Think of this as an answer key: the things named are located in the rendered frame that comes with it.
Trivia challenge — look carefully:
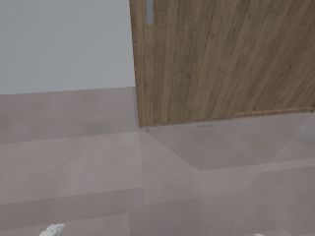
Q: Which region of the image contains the robot left hand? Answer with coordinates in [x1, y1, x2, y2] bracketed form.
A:
[38, 223, 66, 236]

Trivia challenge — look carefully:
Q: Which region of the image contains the wardrobe door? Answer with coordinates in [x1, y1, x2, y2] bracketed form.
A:
[236, 0, 315, 112]
[135, 0, 288, 124]

